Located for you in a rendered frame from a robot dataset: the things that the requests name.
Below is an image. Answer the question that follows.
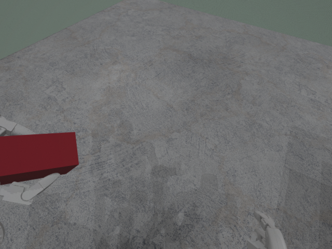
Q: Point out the sponge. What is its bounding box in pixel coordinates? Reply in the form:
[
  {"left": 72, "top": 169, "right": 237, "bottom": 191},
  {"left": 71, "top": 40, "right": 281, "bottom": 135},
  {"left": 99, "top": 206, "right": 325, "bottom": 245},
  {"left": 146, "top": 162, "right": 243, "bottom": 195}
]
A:
[{"left": 0, "top": 132, "right": 79, "bottom": 185}]

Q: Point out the robot left hand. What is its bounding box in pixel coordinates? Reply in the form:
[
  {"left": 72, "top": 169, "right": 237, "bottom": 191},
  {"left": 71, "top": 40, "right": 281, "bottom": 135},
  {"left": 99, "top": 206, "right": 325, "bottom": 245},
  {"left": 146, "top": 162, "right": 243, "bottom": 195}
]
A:
[{"left": 0, "top": 115, "right": 60, "bottom": 205}]

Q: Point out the robot right hand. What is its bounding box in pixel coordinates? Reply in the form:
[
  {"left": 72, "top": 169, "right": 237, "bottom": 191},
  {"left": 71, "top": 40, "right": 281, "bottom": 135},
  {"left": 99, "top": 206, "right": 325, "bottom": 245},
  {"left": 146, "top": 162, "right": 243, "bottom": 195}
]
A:
[{"left": 247, "top": 210, "right": 287, "bottom": 249}]

